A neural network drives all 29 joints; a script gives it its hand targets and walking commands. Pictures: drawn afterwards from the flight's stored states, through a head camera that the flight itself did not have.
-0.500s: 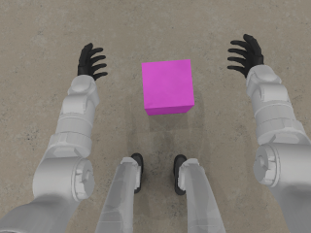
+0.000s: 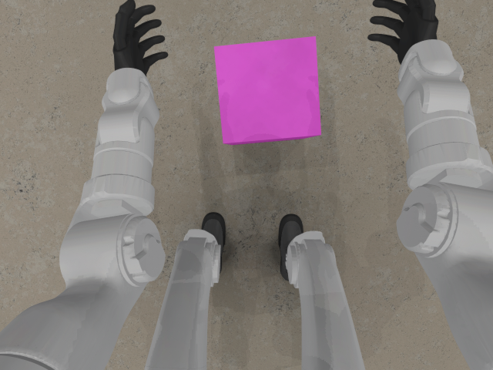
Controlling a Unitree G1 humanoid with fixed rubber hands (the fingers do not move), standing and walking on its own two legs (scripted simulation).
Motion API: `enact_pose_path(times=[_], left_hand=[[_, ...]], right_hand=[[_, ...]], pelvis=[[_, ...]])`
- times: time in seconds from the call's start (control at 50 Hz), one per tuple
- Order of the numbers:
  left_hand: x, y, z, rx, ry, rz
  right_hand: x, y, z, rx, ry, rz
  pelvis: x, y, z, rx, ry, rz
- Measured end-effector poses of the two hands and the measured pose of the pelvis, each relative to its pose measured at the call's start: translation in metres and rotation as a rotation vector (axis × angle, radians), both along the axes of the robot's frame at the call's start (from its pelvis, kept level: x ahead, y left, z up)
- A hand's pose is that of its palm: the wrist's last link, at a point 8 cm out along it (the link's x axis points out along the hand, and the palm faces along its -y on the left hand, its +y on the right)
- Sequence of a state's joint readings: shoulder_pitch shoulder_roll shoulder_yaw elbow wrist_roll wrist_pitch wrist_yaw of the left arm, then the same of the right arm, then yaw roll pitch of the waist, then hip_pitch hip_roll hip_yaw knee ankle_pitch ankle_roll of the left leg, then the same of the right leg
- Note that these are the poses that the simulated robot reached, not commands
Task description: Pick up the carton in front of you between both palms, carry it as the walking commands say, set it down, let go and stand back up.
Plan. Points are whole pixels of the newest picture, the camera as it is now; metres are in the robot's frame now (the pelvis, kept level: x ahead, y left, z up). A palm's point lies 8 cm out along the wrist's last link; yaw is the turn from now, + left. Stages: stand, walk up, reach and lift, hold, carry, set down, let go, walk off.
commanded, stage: reach and lift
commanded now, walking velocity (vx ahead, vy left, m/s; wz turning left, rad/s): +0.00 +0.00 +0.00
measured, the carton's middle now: (266, 100) +0.51 -0.03 -0.49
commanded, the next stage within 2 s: none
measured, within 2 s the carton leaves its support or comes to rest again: leaves its support in 1.50 s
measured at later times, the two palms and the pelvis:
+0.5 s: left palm (178, 100) +0.50 +0.16 -0.37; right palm (353, 87) +0.52 -0.21 -0.38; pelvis -0.06 +0.01 -0.22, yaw +1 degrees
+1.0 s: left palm (188, 102) +0.50 +0.15 -0.42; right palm (341, 93) +0.51 -0.19 -0.42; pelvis -0.06 +0.01 -0.25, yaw +1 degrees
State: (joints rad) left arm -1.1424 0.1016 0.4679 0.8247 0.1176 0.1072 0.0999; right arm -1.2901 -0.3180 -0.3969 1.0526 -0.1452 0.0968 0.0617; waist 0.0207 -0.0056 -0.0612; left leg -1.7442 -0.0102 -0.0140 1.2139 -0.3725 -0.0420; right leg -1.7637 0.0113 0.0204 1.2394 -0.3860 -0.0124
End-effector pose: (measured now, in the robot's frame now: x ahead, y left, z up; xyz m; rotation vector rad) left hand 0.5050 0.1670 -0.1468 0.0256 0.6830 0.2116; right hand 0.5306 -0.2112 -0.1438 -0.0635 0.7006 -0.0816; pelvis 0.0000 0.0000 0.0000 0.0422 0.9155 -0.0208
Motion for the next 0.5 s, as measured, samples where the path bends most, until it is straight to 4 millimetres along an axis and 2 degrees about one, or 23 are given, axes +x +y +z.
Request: enact_pose_path(times=[0.1,0.26,0.38,0.5], left_hand=[[-0.004,-0.002,-0.058,-0.004,0.011,-0.010],[-0.009,0.000,-0.146,0.004,0.008,-0.016],[-0.008,0.000,-0.189,-0.003,0.014,-0.013],[-0.008,-0.004,-0.228,-0.014,0.046,-0.012]], right_hand=[[-0.010,-0.003,-0.060,-0.011,0.010,-0.022],[-0.016,-0.009,-0.149,-0.026,-0.012,-0.029],[-0.011,-0.002,-0.193,-0.019,-0.015,-0.019],[-0.011,0.004,-0.232,-0.011,0.021,-0.007]], pelvis=[[-0.009,0.006,-0.049,-0.001,0.018,0.001],[-0.037,0.011,-0.136,0.008,-0.053,0.001],[-0.055,0.010,-0.185,0.013,-0.148,0.002],[-0.064,0.006,-0.216,0.016,-0.220,0.007]])
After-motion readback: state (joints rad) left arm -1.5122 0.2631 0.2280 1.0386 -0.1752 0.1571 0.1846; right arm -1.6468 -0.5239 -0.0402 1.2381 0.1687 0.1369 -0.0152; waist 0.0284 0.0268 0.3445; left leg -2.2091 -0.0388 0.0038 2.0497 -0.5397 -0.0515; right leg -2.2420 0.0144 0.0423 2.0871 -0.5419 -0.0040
